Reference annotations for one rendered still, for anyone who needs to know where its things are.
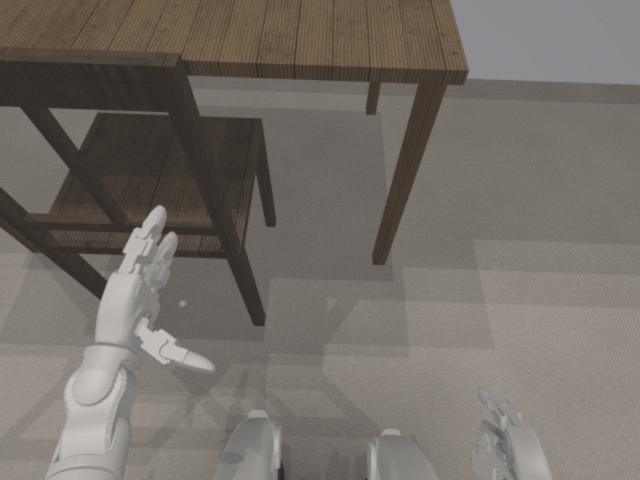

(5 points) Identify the robot left hand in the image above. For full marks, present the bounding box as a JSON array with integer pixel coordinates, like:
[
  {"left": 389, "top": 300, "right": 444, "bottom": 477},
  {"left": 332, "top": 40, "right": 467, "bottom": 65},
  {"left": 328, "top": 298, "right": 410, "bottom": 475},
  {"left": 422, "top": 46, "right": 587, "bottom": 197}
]
[{"left": 94, "top": 205, "right": 215, "bottom": 374}]

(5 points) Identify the robot right hand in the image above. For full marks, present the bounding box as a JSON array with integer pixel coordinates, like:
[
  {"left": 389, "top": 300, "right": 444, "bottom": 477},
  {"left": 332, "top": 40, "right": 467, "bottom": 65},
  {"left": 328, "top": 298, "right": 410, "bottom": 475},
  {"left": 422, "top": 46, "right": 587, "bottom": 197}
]
[{"left": 471, "top": 387, "right": 553, "bottom": 480}]

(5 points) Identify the chair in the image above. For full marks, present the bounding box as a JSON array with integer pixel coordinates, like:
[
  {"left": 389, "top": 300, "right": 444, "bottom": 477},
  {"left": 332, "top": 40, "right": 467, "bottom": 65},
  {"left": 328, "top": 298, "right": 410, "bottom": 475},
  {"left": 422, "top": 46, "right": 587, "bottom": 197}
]
[{"left": 0, "top": 47, "right": 276, "bottom": 326}]

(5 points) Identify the robot right shin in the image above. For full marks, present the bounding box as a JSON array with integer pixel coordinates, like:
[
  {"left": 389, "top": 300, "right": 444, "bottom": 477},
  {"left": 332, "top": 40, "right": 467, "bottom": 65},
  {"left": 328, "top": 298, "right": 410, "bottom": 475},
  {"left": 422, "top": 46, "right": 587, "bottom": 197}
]
[{"left": 380, "top": 429, "right": 401, "bottom": 437}]

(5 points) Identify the left robot thigh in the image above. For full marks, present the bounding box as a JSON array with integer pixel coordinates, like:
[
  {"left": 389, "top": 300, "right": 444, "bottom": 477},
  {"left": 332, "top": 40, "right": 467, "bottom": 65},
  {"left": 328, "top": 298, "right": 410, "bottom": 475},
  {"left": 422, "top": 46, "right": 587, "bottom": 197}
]
[{"left": 211, "top": 417, "right": 282, "bottom": 480}]

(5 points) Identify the left robot forearm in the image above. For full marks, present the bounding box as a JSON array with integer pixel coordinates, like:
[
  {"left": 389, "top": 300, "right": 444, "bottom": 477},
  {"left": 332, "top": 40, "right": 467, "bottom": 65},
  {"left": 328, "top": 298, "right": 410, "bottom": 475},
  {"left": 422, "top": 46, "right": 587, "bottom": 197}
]
[{"left": 45, "top": 343, "right": 142, "bottom": 480}]

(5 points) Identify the table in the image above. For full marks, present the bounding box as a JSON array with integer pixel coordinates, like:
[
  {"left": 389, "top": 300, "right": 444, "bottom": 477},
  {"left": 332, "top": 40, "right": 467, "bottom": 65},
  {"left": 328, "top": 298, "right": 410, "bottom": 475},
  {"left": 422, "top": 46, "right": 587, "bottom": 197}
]
[{"left": 0, "top": 0, "right": 469, "bottom": 265}]

